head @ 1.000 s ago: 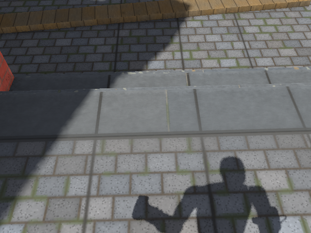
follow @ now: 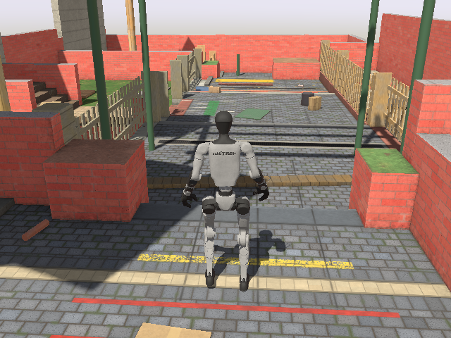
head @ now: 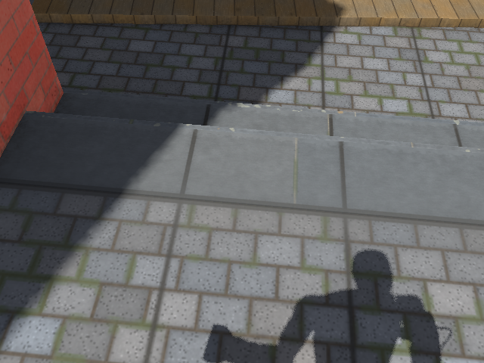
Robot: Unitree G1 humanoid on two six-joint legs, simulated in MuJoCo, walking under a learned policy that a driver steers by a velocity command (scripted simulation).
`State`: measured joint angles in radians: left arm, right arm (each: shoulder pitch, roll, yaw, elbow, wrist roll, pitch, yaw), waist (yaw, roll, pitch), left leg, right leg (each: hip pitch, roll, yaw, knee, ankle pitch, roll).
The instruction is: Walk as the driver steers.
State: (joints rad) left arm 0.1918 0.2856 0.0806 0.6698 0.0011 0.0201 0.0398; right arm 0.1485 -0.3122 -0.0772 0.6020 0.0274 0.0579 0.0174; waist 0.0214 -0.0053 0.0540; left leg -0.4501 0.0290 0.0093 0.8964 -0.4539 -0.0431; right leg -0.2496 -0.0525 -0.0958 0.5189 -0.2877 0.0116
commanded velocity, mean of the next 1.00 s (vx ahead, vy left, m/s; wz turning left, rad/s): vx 0.03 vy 0.00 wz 0.20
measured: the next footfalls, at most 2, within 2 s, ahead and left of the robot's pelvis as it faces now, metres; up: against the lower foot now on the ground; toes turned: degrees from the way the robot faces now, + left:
left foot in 0.06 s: +0.04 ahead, +0.13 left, +0.00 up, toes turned +8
right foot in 0.56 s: +0.08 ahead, -0.09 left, +0.00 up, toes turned +19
